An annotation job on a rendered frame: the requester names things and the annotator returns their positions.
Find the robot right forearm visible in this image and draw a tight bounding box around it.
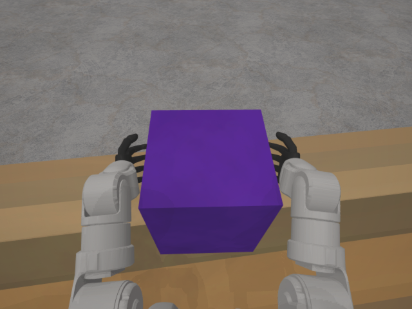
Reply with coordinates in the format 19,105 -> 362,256
279,158 -> 354,309

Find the robot left hand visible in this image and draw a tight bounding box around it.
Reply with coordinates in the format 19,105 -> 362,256
115,134 -> 147,183

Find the robot left upper arm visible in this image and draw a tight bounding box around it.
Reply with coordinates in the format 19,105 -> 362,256
70,280 -> 143,309

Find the carton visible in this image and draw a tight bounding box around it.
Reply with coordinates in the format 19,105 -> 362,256
138,109 -> 283,254

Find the robot right upper arm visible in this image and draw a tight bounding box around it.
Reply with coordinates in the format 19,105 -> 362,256
277,274 -> 353,309

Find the robot right hand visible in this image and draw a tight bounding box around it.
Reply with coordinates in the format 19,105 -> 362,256
269,132 -> 300,183

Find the robot left forearm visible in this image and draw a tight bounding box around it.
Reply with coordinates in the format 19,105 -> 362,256
68,160 -> 140,309

